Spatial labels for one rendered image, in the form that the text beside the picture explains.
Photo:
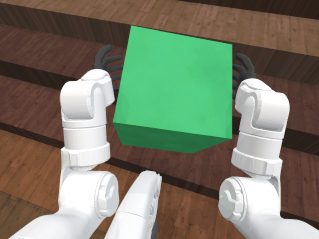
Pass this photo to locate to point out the right robot hand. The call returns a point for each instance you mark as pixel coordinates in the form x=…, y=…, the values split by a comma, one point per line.
x=245, y=73

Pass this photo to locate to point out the robot left forearm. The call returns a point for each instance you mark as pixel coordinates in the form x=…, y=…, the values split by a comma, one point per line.
x=83, y=112

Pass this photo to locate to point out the carton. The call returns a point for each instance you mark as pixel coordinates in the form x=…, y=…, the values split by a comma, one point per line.
x=175, y=92

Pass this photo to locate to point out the robot right forearm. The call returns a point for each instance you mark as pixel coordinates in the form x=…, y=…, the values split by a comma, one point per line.
x=262, y=127

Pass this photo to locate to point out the left robot hand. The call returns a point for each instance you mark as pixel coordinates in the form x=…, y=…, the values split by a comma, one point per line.
x=101, y=63

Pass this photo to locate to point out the left robot shin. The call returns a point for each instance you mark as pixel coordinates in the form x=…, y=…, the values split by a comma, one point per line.
x=152, y=217

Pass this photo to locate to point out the right robot upper arm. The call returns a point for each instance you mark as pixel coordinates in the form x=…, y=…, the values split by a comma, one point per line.
x=253, y=206

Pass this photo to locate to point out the robot left thigh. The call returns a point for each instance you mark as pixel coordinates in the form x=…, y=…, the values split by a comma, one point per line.
x=132, y=216

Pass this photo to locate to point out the left robot upper arm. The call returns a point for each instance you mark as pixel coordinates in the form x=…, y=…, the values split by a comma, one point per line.
x=86, y=199

